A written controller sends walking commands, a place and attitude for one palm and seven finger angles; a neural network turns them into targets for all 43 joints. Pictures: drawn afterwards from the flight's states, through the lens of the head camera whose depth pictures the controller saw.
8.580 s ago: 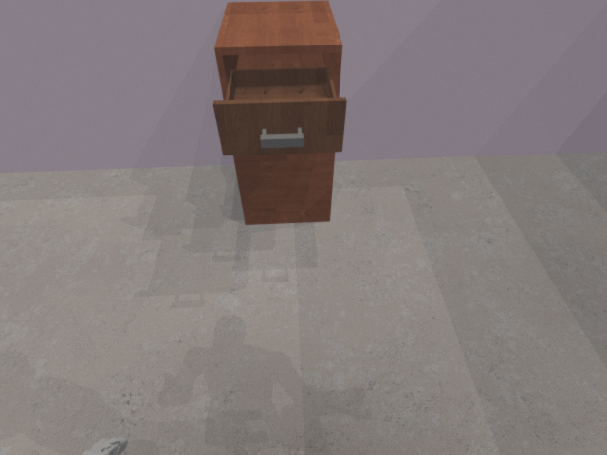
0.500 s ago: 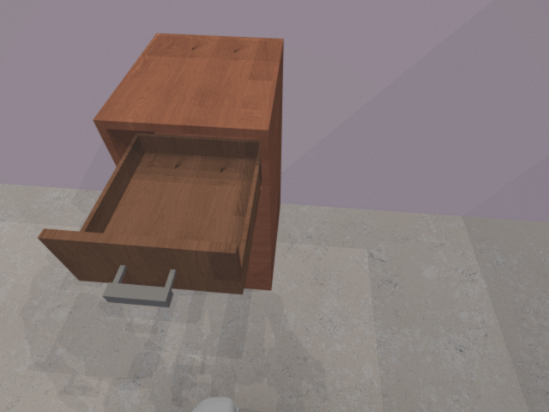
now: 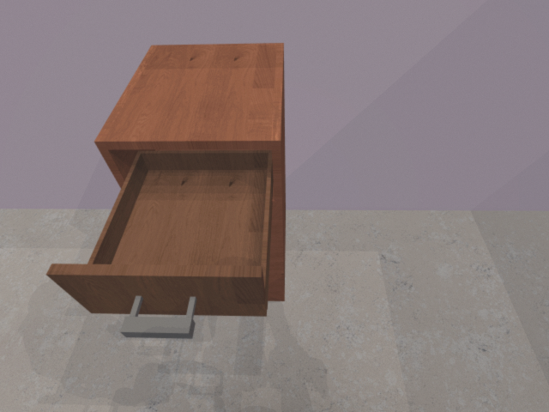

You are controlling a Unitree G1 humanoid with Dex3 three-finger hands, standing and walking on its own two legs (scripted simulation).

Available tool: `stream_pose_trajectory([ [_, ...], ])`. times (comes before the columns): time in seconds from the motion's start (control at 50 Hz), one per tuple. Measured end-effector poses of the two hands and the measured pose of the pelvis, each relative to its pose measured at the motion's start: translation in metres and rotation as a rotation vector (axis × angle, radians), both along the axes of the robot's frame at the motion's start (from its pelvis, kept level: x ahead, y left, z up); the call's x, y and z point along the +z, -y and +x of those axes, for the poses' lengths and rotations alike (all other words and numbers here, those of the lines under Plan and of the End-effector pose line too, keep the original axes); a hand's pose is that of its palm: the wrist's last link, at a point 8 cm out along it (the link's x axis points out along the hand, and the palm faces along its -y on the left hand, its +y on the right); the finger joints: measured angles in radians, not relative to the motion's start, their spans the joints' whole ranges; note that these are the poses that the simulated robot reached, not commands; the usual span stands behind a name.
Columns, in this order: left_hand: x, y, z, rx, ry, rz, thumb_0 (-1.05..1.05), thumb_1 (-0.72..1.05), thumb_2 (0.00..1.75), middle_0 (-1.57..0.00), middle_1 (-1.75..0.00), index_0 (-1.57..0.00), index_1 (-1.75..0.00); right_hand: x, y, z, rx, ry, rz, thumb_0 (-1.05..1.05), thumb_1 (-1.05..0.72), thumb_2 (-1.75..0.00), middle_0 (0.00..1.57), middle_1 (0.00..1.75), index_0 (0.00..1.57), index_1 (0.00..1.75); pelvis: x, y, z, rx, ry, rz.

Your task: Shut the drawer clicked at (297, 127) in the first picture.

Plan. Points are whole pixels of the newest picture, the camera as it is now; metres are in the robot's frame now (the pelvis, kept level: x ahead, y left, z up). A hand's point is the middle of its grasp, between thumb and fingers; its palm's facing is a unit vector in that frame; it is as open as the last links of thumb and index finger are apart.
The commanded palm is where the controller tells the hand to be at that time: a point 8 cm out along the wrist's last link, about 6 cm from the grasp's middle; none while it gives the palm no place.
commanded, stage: come to a stop and stand still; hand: left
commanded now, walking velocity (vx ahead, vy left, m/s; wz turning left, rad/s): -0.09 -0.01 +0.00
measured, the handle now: (162, 314) +0.28 +0.22 -0.08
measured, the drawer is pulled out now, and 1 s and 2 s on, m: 0.30 0.30 0.29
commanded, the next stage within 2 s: look again from close up in 0.58 s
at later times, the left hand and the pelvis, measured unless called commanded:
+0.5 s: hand out of the picture +0.01 +0.14 -0.16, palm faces +0.05 -0.98 -0.19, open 7.3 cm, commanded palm none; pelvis +0.02 -0.02 +0.01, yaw +1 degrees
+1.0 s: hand out of the picture +0.00 +0.18 -0.17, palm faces +0.03 -0.99 -0.16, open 7.4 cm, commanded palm none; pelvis +0.00 +0.02 +0.01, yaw +0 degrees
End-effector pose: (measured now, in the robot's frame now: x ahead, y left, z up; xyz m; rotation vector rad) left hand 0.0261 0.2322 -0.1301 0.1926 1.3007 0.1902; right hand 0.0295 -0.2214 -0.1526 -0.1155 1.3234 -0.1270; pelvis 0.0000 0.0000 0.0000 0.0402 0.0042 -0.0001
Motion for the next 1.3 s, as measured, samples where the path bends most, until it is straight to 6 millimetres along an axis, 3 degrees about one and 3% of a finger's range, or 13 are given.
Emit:
stream_pose_trajectory([
  [0.28,0.000,0.020,0.003,0.015,-0.041,-0.033,0.01,0.94,0.90,-0.21,-0.30,-0.20,-0.30,0.010,0.004,-0.028,-0.023,-0.121,0.005,0.00,-0.91,-0.90,0.20,0.30,0.20,0.30,0.009,0.016,0.019,0.005,0.018,-0.023],
  [0.5,0.001,0.042,-0.023,0.047,-0.111,-0.066,0.01,0.92,0.90,-0.20,-0.30,-0.20,-0.30,0.007,0.001,-0.021,-0.006,-0.127,0.029,0.01,-0.91,-0.90,0.20,0.30,0.20,0.30,0.012,0.020,0.025,0.009,0.024,-0.024],
  [0.68,0.000,0.055,-0.039,0.045,-0.129,-0.078,0.00,0.91,0.90,-0.21,-0.30,-0.20,-0.30,0.011,0.013,-0.009,-0.014,-0.093,-0.007,0.01,-0.92,-0.90,0.20,0.30,0.20,0.30,0.011,0.018,0.021,-0.007,0.018,-0.031],
  [0.78,-0.010,0.043,-0.047,0.021,-0.133,-0.094,0.00,0.90,0.90,-0.21,-0.30,-0.20,-0.30,0.013,0.014,0.002,-0.038,0.011,-0.047,0.01,-0.92,-0.90,0.20,0.30,0.20,0.30,0.005,0.006,0.013,-0.008,0.032,-0.055],
  [0.86,-0.016,0.028,-0.041,0.020,-0.097,-0.098,0.00,0.90,0.90,-0.21,-0.30,-0.20,-0.30,0.018,0.002,0.002,-0.022,0.034,-0.053,0.01,-0.92,-0.90,0.19,0.30,0.20,0.30,0.004,-0.002,0.010,-0.006,0.044,-0.052],
  [1.0,-0.013,0.003,-0.030,0.002,-0.038,-0.091,0.00,0.91,0.90,-0.20,-0.30,-0.20,-0.30,0.022,-0.017,-0.018,-0.010,0.004,-0.053,0.01,-0.93,-0.90,0.20,0.30,0.20,0.30,0.007,-0.020,0.004,-0.009,0.033,-0.054],
  [1.18,-0.011,-0.021,-0.036,-0.007,-0.062,-0.082,0.00,0.91,0.90,-0.20,-0.30,-0.20,-0.30,0.020,-0.045,-0.048,-0.025,-0.069,-0.024,0.00,-0.91,-0.90,0.20,0.30,0.20,0.30,0.009,-0.038,0.001,-0.011,0.025,-0.049],
  [1.28,-0.011,-0.026,-0.044,-0.007,-0.090,-0.078,0.00,0.91,0.90,-0.20,-0.30,-0.20,-0.30,0.019,-0.054,-0.053,-0.028,-0.091,-0.015,0.00,-0.91,-0.90,0.20,0.30,0.20,0.30,0.009,-0.045,0.002,-0.011,0.020,-0.051],
  [1.3,-0.005,-0.028,-0.035,0.042,-0.045,-0.085,0.00,0.91,0.90,-0.20,-0.30,-0.20,-0.30,0.020,-0.054,-0.049,-0.033,-0.059,-0.019,0.00,-0.91,-0.90,0.20,0.30,0.20,0.30,0.008,-0.047,0.001,-0.007,0.020,-0.053],
])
